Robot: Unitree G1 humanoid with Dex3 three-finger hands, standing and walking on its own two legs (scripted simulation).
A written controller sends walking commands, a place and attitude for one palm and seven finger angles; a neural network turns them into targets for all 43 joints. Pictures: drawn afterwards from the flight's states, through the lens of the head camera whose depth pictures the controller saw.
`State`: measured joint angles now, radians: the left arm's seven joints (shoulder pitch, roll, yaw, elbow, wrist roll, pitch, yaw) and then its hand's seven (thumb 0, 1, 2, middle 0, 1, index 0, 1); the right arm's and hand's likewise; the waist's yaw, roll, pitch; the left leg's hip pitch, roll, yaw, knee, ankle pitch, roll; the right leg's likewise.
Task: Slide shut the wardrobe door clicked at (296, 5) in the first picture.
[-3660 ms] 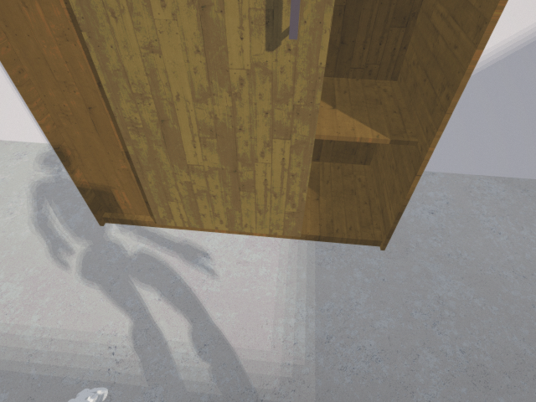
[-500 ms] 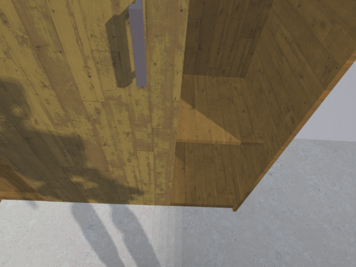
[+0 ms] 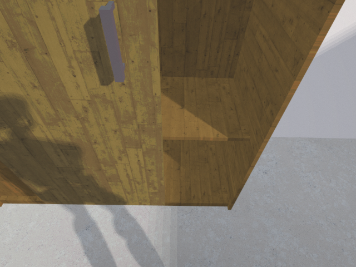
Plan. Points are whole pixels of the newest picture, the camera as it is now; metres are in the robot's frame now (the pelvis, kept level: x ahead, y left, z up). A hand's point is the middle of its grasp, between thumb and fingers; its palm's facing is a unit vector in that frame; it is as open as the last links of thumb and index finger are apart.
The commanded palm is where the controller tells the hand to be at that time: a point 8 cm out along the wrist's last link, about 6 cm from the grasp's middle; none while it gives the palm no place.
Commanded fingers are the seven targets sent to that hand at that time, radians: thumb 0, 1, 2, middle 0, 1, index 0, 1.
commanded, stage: come to a stop and stand still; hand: left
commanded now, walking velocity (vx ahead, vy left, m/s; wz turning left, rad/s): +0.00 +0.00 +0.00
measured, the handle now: (115, 43) +0.52 +0.18 +0.24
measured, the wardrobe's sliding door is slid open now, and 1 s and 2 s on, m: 0.37 0.37 0.37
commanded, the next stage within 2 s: look again from close up in 0.78 s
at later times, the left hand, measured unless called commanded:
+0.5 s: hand out of the picture -0.03 +0.18 -0.17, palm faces +0.03 -0.98 -0.18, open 7.4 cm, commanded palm none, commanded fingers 0.00 0.90 0.90 -0.20 -0.30 -0.20 -0.30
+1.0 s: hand out of the picture +0.01 +0.20 -0.17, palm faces +0.02 -0.98 -0.18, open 7.4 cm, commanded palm none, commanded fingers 0.00 0.90 0.90 -0.20 -0.30 -0.20 -0.30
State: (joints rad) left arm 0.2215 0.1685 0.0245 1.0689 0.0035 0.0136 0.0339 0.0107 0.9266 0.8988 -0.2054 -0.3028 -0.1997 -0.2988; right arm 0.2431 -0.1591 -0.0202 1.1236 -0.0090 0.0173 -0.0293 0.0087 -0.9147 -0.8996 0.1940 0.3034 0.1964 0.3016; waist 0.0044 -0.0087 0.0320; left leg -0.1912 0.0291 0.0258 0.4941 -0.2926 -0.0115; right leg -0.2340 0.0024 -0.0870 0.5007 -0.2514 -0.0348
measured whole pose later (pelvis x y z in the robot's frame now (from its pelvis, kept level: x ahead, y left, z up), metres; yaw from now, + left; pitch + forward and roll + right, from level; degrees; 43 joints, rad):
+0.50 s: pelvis -0.01 +0.02 +0.00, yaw +0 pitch -1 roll +0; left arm 0.33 0.12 -0.01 1.12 0.01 -0.01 0.03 0.01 0.90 0.90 -0.20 -0.30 -0.20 -0.30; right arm 0.33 -0.14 0.01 1.07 -0.02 -0.02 -0.01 0.01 -0.91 -0.90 0.19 0.30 0.20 0.30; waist -0.01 0.03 0.01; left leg -0.22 0.01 0.04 0.54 -0.30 0.01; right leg -0.26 -0.02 -0.07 0.52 -0.25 -0.01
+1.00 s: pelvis +0.01 +0.03 +0.00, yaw -1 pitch -1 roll +0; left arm 0.30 0.14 -0.01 1.12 0.01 -0.01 0.03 0.01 0.91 0.90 -0.20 -0.30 -0.20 -0.30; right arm 0.29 -0.15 0.02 1.13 -0.01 -0.03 -0.02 0.01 -0.91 -0.90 0.20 0.30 0.20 0.30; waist 0.00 0.00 0.02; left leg -0.15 -0.02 0.06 0.44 -0.28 0.04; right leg -0.21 -0.05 -0.05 0.48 -0.25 0.01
